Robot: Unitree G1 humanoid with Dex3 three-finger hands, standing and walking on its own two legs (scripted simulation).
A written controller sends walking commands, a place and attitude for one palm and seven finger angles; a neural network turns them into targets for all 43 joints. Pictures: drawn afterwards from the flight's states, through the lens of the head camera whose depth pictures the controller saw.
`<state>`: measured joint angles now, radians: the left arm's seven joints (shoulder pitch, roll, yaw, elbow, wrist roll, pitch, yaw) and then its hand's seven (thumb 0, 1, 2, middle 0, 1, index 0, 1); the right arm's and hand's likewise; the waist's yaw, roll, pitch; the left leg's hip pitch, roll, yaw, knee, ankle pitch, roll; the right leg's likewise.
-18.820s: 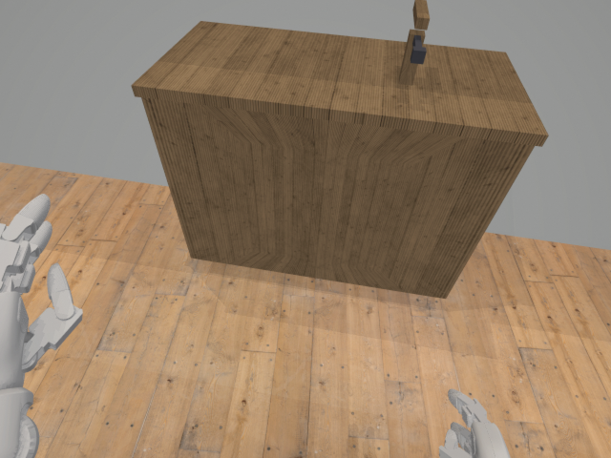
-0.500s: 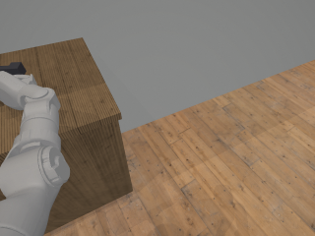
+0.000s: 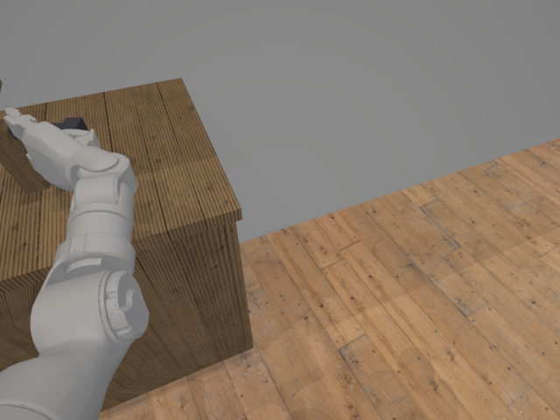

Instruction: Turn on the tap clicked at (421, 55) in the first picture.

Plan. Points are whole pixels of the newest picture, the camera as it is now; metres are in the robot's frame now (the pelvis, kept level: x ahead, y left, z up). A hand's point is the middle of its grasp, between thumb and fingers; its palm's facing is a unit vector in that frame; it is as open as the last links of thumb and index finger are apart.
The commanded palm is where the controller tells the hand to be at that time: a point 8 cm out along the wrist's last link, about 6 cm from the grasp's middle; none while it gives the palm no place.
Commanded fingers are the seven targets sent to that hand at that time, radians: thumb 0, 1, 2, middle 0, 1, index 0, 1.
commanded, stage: lift the hand up off the lever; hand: left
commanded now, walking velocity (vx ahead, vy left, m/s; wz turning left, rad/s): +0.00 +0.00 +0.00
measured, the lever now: (74, 130) +0.51 +0.31 +0.16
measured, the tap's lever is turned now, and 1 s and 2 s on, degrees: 70 70 70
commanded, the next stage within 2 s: draw the hand back beside the body in 1.52 s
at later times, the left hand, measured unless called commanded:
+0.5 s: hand (93, 133) +0.46 +0.25 +0.19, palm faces +0.84 -0.52 -0.13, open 7.8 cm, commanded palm +0.41 +0.27 +0.20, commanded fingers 0.00 0.90 0.90 -0.15 -0.15 -0.15 -0.15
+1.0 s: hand (77, 125) +0.46 +0.27 +0.20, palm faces +0.84 -0.53 -0.10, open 7.8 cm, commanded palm +0.40 +0.28 +0.22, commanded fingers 0.00 0.90 0.90 -0.15 -0.15 -0.15 -0.15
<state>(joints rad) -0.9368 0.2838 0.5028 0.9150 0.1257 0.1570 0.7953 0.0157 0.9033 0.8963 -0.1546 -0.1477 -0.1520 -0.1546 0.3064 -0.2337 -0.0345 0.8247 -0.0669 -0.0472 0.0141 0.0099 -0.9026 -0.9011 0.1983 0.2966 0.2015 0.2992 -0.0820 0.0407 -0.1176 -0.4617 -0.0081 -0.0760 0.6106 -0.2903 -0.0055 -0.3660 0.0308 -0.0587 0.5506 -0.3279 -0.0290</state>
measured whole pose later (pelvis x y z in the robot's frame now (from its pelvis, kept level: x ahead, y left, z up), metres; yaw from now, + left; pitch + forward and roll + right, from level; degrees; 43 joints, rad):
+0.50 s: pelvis +0.00 -0.02 +0.00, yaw +0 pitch +7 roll -1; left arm -0.97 0.32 0.53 0.95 0.12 0.24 0.77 0.01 0.90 0.90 -0.16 -0.15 -0.15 -0.15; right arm 0.32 -0.25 -0.03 0.84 -0.05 -0.06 -0.01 0.01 -0.90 -0.90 0.20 0.30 0.20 0.30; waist -0.09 0.05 -0.11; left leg -0.41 0.01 -0.09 0.56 -0.26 -0.03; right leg -0.33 0.05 -0.07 0.52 -0.31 -0.05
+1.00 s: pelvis +0.00 -0.01 +0.01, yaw +0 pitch +5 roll -1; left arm -0.94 0.32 0.52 0.87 0.10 0.28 0.75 0.02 0.90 0.90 -0.16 -0.15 -0.15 -0.15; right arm 0.31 -0.24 -0.03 0.84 -0.04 -0.07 -0.02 0.01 -0.90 -0.90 0.20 0.30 0.20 0.30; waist -0.07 0.04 -0.10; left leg -0.36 0.00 -0.07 0.52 -0.25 -0.01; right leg -0.27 0.04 -0.05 0.47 -0.30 -0.04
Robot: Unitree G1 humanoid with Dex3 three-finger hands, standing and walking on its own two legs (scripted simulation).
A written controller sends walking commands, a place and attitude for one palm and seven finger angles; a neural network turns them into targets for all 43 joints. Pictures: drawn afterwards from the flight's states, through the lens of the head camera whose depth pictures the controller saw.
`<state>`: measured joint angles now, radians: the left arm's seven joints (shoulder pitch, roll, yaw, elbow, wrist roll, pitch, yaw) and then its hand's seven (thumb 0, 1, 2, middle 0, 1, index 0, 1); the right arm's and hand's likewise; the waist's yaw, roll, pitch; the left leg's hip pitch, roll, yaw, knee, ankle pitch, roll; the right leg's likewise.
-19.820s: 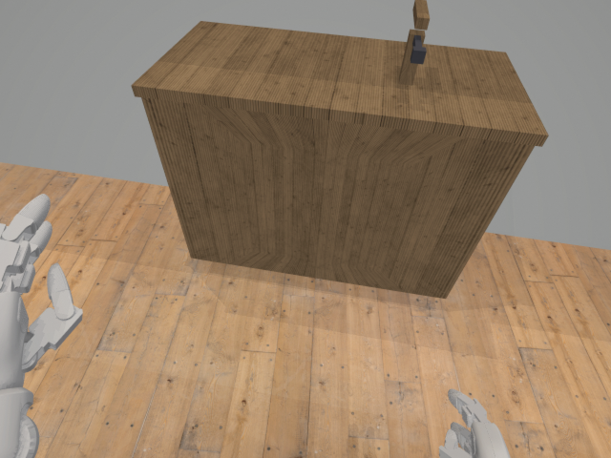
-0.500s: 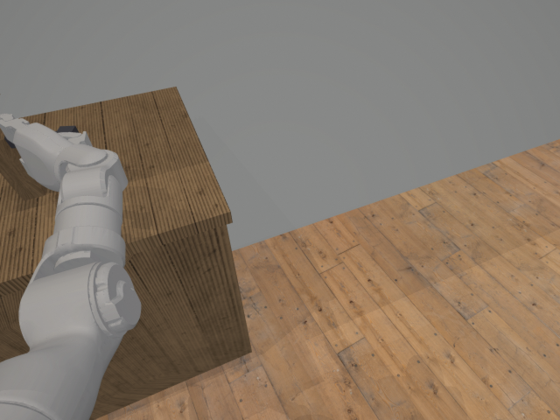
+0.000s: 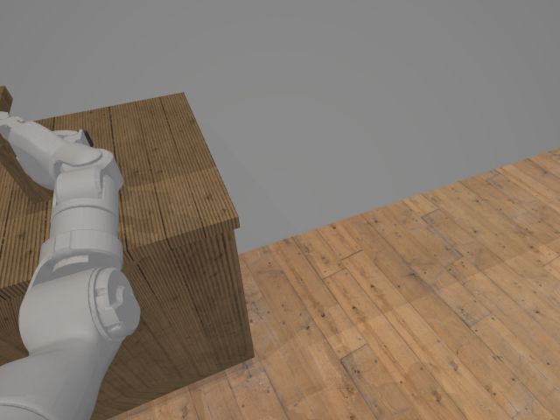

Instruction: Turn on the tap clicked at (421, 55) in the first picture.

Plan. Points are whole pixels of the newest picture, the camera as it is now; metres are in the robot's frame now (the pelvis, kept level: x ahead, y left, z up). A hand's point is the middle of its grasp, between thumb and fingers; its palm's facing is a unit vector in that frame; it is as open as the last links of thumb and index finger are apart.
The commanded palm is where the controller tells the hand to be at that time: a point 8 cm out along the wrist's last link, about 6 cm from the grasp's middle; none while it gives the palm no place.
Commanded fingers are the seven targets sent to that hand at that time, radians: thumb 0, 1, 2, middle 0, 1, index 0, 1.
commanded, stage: lift the hand up off the lever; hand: left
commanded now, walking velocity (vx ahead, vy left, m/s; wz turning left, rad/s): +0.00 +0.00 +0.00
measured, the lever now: (79, 142) +0.51 +0.32 +0.15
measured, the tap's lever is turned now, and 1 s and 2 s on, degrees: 70 70 70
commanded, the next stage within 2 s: draw the hand back beside the body in 0.52 s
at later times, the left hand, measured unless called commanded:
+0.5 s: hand (82, 131) +0.45 +0.27 +0.21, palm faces +0.83 -0.54 -0.10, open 7.8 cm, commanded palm +0.39 +0.29 +0.22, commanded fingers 0.00 0.90 0.90 -0.15 -0.15 -0.15 -0.15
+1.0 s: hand (59, 192) +0.35 +0.26 +0.20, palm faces +0.48 -0.86 -0.19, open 7.7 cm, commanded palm +0.31 +0.28 +0.21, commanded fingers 0.00 0.90 0.90 -0.17 -0.21 -0.17 -0.21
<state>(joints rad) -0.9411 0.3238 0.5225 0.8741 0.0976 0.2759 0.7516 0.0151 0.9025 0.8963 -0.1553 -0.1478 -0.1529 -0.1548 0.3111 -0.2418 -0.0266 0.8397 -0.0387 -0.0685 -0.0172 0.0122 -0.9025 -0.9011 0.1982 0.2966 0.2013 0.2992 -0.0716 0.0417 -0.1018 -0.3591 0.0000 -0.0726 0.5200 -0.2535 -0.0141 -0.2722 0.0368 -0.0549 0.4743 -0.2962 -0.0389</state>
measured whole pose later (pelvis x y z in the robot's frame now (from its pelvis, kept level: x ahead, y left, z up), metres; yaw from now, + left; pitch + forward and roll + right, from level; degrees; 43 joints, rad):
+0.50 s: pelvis +0.00 +0.01 +0.00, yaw +0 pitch +4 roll +0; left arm -0.94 0.25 0.47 0.77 0.08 0.39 0.77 0.01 0.90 0.90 -0.15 -0.15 -0.15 -0.15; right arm 0.25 -0.23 -0.02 0.84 -0.03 -0.08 -0.01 0.01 -0.90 -0.90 0.20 0.30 0.20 0.30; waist -0.03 0.04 -0.10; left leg -0.31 -0.01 -0.06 0.48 -0.24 -0.01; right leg -0.23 0.02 -0.05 0.45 -0.29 -0.03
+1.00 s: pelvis -0.01 +0.00 +0.01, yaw -3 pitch -2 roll +0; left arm -0.25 0.39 0.37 0.23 -0.07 0.06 0.16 0.02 0.90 0.90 -0.17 -0.18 -0.17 -0.19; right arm 0.25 -0.27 -0.01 0.68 0.03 -0.07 -0.07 0.02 -0.90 -0.90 0.20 0.30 0.20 0.30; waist -0.01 0.05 -0.02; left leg -0.15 0.02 -0.02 0.41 -0.22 -0.02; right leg -0.10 0.05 0.00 0.40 -0.26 -0.04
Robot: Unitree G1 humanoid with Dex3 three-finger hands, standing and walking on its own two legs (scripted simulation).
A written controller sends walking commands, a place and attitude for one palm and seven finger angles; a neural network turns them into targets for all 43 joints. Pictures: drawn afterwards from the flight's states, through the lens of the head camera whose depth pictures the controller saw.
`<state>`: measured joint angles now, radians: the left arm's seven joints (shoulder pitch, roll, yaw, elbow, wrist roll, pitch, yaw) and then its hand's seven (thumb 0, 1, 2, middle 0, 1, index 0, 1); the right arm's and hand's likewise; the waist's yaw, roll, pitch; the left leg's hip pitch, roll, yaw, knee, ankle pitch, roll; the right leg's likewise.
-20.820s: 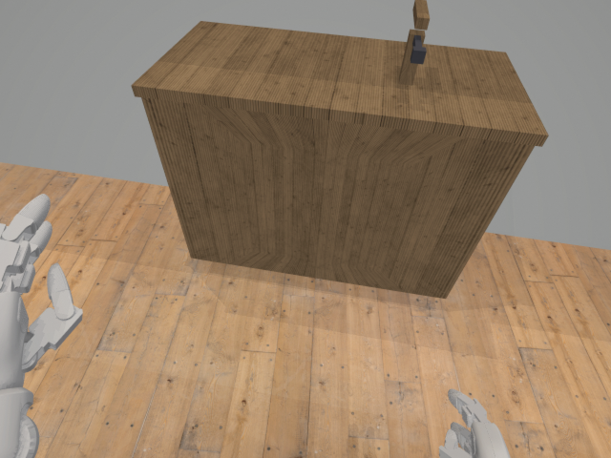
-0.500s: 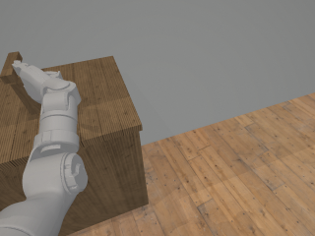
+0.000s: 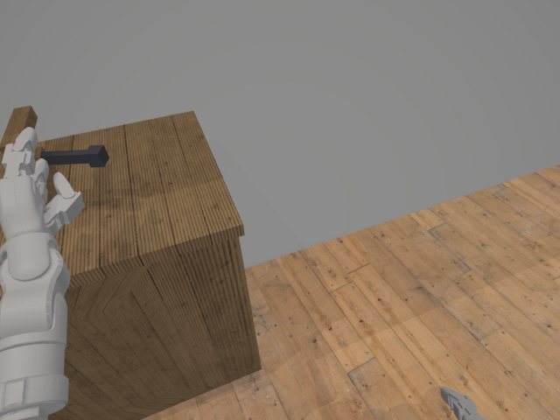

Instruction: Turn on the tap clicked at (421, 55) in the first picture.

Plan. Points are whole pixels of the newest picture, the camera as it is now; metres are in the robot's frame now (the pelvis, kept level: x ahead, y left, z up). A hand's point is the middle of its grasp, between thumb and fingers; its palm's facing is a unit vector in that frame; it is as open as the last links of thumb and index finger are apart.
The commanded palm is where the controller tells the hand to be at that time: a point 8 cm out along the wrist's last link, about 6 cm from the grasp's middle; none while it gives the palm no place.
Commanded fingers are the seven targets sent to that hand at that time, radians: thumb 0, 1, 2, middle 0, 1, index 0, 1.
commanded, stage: draw the hand back beside the body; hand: left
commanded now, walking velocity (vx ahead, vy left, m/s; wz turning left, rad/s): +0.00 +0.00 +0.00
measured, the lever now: (97, 156) +0.50 +0.35 +0.14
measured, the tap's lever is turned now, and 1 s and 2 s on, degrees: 70 70 70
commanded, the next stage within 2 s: step back with the hand held close in 1.10 s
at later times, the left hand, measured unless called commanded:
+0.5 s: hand (53, 270) +0.23 +0.27 +0.18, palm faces +0.46 -0.86 -0.22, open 7.5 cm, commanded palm +0.18 +0.30 +0.18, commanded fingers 0.00 0.90 0.90 -0.20 -0.28 -0.20 -0.28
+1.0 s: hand (26, 342) +0.16 +0.26 +0.16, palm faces +0.48 -0.82 -0.30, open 7.4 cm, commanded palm +0.12 +0.30 +0.17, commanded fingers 0.00 0.90 0.90 -0.20 -0.30 -0.20 -0.30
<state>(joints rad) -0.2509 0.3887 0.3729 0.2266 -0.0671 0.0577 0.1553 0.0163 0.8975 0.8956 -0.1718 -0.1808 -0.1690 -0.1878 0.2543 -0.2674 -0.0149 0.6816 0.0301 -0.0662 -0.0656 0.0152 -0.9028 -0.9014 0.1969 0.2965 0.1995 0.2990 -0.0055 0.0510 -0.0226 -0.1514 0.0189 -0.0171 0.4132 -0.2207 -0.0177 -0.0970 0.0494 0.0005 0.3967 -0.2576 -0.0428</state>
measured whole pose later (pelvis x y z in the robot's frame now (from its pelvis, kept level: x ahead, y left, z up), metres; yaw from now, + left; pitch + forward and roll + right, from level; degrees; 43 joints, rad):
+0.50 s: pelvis -0.03 +0.01 +0.00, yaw +1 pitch -6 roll +0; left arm 0.06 0.31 0.28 -0.07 -0.08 -0.10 0.13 0.01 0.90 0.90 -0.20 -0.26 -0.19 -0.26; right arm 0.19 -0.21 0.02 0.68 0.02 -0.08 -0.07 0.02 -0.90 -0.90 0.20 0.30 0.20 0.30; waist 0.04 0.06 0.03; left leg -0.11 0.01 -0.02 0.37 -0.16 -0.01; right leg -0.04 0.04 -0.01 0.35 -0.19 -0.03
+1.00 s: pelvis -0.03 +0.01 +0.00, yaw +2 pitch -7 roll -1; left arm 0.41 0.29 0.26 -0.36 -0.05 -0.11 0.15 0.01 0.89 0.90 -0.21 -0.30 -0.21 -0.31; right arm 0.18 -0.21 0.00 0.68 0.00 -0.14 -0.07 0.02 -0.90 -0.90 0.20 0.30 0.20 0.30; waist 0.06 0.06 0.04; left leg -0.11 0.00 -0.04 0.41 -0.18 0.00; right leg -0.03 0.03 -0.03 0.37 -0.22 -0.02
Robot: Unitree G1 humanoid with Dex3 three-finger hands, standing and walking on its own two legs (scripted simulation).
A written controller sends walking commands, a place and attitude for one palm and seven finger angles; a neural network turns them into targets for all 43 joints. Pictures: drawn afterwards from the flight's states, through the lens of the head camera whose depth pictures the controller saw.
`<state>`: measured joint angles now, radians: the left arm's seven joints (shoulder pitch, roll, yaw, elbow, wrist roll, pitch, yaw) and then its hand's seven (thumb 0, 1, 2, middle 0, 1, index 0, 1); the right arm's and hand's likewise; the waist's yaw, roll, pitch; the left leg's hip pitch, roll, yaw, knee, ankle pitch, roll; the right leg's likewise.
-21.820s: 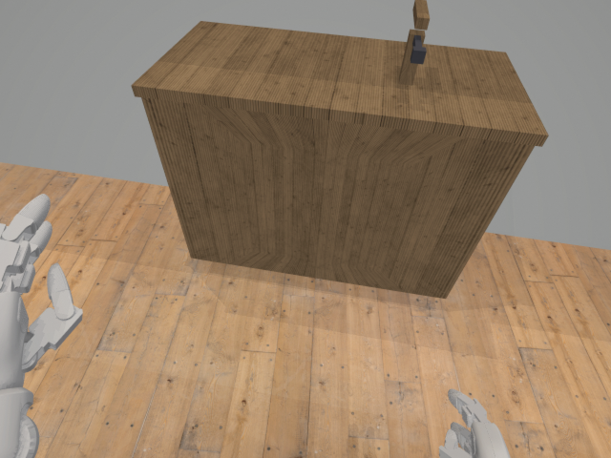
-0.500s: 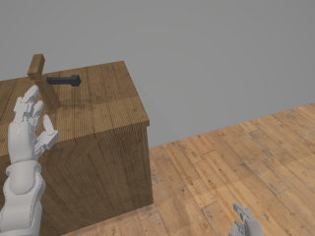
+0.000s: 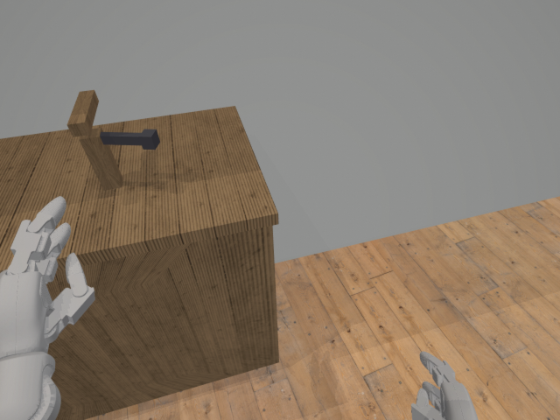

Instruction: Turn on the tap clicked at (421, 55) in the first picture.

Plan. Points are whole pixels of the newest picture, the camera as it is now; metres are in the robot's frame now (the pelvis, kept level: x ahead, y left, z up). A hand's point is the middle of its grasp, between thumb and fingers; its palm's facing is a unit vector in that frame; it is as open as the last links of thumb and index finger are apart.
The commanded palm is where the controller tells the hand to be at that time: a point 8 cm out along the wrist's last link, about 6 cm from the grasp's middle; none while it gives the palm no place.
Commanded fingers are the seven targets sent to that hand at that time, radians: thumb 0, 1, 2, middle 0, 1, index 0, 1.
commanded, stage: draw the hand back beside the body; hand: left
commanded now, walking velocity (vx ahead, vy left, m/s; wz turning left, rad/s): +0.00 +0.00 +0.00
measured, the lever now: (149, 139) +0.54 +0.32 +0.14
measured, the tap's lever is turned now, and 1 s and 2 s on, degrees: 70 70 70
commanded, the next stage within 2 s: step back with the hand held close in 0.10 s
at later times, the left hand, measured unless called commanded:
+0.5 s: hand (96, 291) +0.21 +0.25 +0.15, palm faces +0.38 -0.83 -0.42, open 7.4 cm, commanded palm +0.16 +0.29 +0.17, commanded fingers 0.00 0.90 0.90 -0.20 -0.30 -0.20 -0.30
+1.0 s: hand (21, 360) +0.12 +0.27 +0.15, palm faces +0.48 -0.79 -0.39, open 7.4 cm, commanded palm +0.06 +0.31 +0.17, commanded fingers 0.00 0.90 0.90 -0.20 -0.30 -0.20 -0.30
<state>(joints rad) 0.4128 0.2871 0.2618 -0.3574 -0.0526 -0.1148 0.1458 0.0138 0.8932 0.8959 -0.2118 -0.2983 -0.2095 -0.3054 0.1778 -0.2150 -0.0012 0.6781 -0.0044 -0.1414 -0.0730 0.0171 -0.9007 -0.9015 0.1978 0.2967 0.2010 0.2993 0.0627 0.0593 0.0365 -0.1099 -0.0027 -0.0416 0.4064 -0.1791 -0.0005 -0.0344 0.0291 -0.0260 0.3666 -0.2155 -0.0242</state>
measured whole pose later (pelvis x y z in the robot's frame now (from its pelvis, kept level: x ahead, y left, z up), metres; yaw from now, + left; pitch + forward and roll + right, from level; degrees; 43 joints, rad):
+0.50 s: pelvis +0.00 +0.01 +0.00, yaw +0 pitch -1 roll -1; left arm 0.48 0.34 0.30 -0.42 -0.05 -0.09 0.14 0.01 0.89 0.90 -0.21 -0.30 -0.21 -0.31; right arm 0.17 -0.25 -0.02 0.59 0.01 -0.01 -0.09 0.02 -0.90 -0.90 0.20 0.30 0.20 0.30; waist 0.01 0.07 0.00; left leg -0.28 -0.01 -0.04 0.48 -0.19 0.01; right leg -0.20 0.03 -0.02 0.45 -0.23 -0.01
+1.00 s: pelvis -0.08 +0.02 -0.02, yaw +4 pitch -1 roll -2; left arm 0.44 0.35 0.34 -0.49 0.00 -0.16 0.17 0.01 0.89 0.90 -0.21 -0.30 -0.21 -0.31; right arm 0.22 -0.21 0.00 0.57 -0.01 -0.04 -0.09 0.02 -0.90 -0.90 0.20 0.30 0.20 0.30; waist 0.00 0.03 0.01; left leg -0.47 -0.01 -0.04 0.62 -0.22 0.03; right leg -0.36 0.04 -0.02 0.55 -0.18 -0.01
